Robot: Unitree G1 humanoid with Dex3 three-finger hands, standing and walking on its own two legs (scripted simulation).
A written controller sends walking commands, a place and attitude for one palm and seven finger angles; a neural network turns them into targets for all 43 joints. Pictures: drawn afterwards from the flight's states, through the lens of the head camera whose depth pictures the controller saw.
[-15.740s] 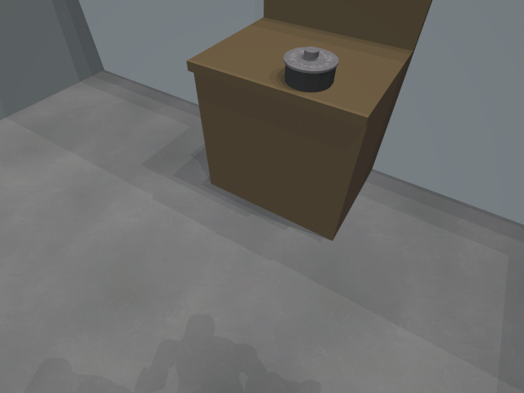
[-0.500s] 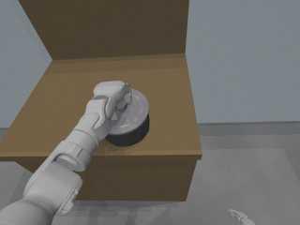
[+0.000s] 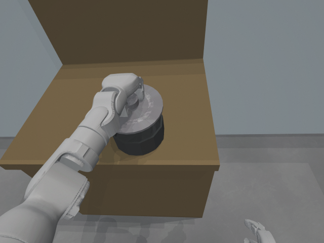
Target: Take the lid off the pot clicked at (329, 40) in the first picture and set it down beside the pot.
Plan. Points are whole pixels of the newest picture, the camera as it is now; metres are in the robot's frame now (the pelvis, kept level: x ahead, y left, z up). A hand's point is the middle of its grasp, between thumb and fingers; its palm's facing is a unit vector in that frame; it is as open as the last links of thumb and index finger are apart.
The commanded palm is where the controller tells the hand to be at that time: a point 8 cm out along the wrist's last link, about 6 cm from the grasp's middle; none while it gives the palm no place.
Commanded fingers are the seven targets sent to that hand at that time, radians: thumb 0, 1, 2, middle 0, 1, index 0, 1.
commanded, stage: lift the lid straight up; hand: left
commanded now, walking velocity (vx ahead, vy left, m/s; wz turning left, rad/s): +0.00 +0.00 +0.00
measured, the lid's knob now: (129, 101) +0.47 +0.10 +0.10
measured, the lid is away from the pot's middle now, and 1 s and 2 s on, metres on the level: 0.01 0.00 0.10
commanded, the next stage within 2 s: move the lid sideways beside the pot in 1.00 s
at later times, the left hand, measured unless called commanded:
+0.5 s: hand (126, 89) +0.45 +0.10 +0.16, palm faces -0.22 -0.03 -0.98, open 8.0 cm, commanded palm +0.43 +0.10 +0.23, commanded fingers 0.00 0.59 1.04 -0.85 -1.02 -0.84 -1.01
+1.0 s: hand (118, 81) +0.44 +0.11 +0.19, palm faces -0.21 -0.02 -0.98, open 8.0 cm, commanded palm +0.43 +0.11 +0.26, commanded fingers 0.00 0.59 1.04 -0.85 -1.02 -0.84 -1.01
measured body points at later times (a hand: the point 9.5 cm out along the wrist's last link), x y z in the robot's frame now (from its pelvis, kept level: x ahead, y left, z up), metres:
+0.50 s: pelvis +0.00 +0.00 +0.00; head +0.02 -0.05 +0.45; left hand +0.46 +0.10 +0.21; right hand +0.15 -0.25 -0.13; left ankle -0.03 +0.09 -0.74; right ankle +0.01 -0.13 -0.74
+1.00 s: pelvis -0.01 +0.00 +0.00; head +0.01 -0.04 +0.45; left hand +0.45 +0.10 +0.24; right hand +0.16 -0.23 -0.12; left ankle -0.03 +0.09 -0.74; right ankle +0.01 -0.13 -0.74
